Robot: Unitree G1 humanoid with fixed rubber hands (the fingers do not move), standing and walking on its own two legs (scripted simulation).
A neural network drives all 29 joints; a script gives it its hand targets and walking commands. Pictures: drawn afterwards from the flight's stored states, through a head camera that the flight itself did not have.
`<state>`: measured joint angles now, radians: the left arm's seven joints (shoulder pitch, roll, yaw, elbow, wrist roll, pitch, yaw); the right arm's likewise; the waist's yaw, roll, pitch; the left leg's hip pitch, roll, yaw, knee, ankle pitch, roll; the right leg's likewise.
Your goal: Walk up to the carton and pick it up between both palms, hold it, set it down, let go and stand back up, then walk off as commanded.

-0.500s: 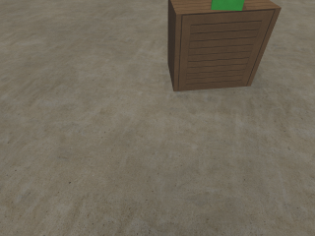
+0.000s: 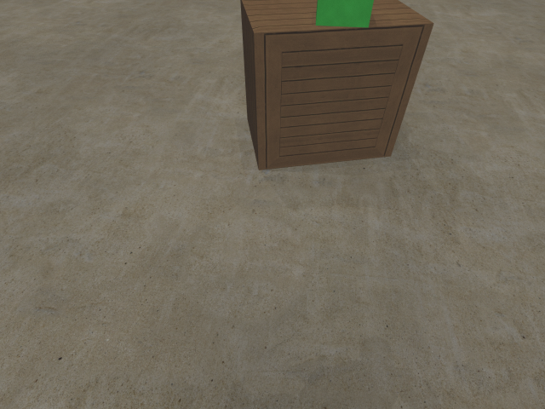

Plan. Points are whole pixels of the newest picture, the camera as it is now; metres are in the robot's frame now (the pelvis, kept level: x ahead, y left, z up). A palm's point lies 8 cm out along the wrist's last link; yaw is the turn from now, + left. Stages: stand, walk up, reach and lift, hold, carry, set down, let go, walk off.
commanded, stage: walk up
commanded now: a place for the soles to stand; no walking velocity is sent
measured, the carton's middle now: (343, 1) +1.73 -0.27 +0.07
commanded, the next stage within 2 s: none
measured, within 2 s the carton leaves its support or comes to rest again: neither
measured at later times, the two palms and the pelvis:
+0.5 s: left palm (71, 367) +0.23 +0.35 -0.11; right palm (460, 360) +0.24 -0.29 -0.06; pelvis +0.17 +0.04 +0.00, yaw -2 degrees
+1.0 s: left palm (139, 261) +0.43 +0.29 -0.09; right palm (455, 288) +0.39 -0.35 -0.10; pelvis +0.33 -0.03 -0.01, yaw -1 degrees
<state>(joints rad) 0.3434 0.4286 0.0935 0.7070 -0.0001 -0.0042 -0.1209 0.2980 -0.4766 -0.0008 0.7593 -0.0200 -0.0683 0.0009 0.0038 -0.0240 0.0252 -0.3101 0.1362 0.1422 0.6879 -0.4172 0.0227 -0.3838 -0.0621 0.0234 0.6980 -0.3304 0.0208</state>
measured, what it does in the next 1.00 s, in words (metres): walks ahead: left foot, then right foot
